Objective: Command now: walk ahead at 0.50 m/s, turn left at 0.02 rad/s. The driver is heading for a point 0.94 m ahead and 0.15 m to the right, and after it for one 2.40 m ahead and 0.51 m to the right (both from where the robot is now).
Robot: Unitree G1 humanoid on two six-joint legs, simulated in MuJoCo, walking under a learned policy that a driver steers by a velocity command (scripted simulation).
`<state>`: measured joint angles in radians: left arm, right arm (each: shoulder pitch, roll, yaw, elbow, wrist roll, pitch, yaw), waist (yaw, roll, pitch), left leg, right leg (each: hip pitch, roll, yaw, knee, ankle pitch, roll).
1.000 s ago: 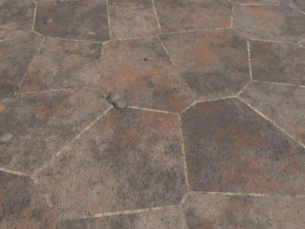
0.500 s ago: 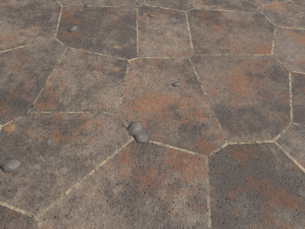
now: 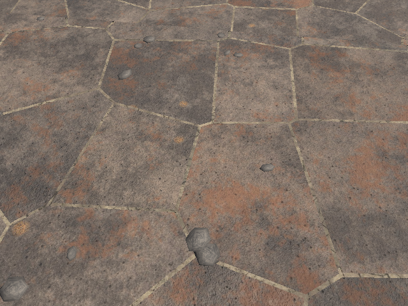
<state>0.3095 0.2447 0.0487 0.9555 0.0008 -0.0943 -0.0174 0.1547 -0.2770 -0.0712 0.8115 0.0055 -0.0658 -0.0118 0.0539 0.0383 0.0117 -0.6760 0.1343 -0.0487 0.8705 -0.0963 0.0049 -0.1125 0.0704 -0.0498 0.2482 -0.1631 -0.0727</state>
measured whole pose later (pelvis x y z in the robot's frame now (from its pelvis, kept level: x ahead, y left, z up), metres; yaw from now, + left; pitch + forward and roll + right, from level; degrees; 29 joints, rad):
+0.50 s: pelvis +0.29 +0.07 +0.00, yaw +0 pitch +1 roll +1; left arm 0.16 0.30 0.06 0.89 -0.01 -0.07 0.00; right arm 0.31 -0.25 -0.06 0.90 0.00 -0.09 0.02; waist -0.04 -0.05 0.01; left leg -0.15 -0.06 0.06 0.28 -0.16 0.07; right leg -0.65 -0.13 0.03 0.97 -0.18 -0.01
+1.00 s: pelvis +0.57 -0.01 +0.00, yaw -1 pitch +1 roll -1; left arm 0.28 0.25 0.06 0.93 0.01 -0.09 -0.03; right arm 0.19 -0.29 -0.06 0.89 0.01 -0.07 -0.01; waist 0.04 0.04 0.01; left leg -0.59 0.11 -0.03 1.05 -0.26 0.02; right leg -0.21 0.05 -0.06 0.33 -0.15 -0.07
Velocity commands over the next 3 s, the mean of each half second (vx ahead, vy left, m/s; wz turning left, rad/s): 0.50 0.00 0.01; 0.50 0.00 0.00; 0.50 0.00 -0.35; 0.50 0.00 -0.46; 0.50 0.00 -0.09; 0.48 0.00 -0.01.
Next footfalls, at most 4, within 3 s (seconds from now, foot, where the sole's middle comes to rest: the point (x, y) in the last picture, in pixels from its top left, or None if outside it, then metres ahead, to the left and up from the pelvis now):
0.24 left None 0.32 0.15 -0.79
0.78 right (255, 268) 0.63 -0.09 -0.79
1.30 left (192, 194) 0.92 0.15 -0.79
1.82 right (276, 160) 1.10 -0.19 -0.79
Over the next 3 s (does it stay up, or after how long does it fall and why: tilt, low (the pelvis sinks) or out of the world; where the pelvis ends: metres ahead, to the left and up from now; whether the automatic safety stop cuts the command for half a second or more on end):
stays up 1.63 -0.37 -0.01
